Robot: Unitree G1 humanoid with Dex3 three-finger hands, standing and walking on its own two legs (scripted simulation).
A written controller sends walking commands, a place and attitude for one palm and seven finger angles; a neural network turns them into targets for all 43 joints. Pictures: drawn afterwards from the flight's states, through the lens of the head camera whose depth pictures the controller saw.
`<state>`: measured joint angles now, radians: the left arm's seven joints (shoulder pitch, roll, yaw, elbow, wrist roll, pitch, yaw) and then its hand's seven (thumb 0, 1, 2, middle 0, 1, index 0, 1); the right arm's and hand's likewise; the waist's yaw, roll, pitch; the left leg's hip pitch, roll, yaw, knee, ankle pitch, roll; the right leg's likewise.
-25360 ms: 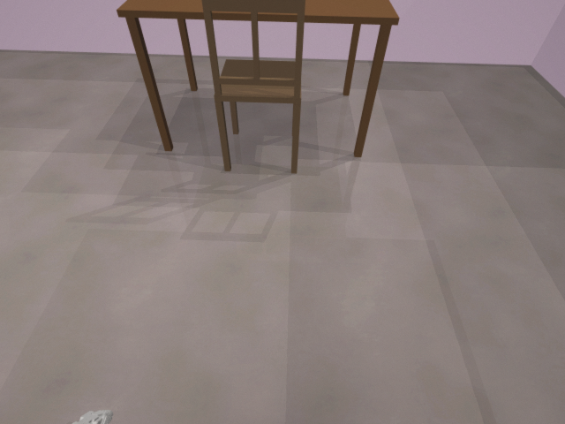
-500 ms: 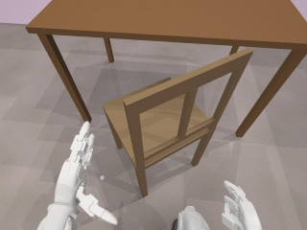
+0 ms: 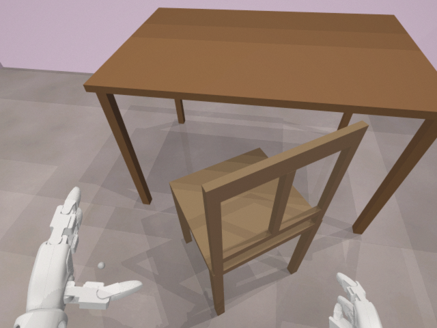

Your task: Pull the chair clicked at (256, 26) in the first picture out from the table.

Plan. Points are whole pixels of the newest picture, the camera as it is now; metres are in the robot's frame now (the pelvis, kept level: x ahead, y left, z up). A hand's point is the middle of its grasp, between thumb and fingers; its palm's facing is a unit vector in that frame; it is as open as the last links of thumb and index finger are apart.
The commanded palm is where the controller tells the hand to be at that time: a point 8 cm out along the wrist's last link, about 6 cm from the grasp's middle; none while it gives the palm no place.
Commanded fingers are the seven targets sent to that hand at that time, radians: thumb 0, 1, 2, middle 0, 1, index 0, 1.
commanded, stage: draw the hand back to the body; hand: left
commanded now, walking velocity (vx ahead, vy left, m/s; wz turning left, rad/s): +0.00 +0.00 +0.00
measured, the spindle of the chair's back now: (280, 204) +0.43 -0.10 -0.08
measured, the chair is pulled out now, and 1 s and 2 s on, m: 0.23 0.23 0.23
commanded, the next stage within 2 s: step back with the hand held close in 0.78 s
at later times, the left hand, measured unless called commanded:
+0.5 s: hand (20, 223) +0.19 +0.26 +0.20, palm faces +0.49 -0.78 -0.40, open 8.3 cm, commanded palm +0.14 +0.30 +0.20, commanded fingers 0.00 0.90 0.90 -0.20 -0.30 -0.20 -0.30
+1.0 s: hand (25, 219) +0.20 +0.26 +0.20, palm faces +0.48 -0.78 -0.41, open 7.4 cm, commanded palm +0.14 +0.29 +0.20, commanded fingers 0.00 0.90 0.90 -0.20 -0.30 -0.20 -0.30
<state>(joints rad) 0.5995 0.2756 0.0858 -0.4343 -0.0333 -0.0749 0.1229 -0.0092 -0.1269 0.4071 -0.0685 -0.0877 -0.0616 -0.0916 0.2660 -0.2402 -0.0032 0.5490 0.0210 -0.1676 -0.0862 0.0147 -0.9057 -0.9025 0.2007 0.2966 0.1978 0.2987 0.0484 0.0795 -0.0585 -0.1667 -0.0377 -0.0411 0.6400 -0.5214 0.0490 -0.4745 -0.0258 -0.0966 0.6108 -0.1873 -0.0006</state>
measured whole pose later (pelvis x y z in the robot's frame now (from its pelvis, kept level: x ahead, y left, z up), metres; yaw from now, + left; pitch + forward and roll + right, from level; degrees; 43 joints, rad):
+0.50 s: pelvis +0.00 +0.00 +0.02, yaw -1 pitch -3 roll -2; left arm 0.46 0.35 0.38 -0.44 -0.06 -0.15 0.13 0.01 0.74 0.83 -0.19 -0.27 -0.19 -0.27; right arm 0.23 -0.23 -0.01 0.67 0.01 -0.20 -0.04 0.01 -0.90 -0.90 0.20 0.30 0.20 0.30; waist 0.08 0.08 0.01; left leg 0.07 -0.03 -0.02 0.41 -0.42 0.05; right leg -0.26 0.00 -0.08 0.42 -0.10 0.00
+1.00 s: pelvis -0.01 +0.00 +0.02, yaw -2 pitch -3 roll -1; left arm 0.42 0.36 0.41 -0.40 -0.05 -0.19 0.12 0.01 0.89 0.90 -0.22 -0.30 -0.21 -0.31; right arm 0.21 -0.23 0.01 0.63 0.01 -0.16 -0.05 0.01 -0.90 -0.90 0.20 0.30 0.20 0.30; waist 0.07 0.07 0.03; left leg 0.04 -0.03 0.00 0.42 -0.42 0.05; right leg -0.29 0.00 -0.06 0.42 -0.09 -0.01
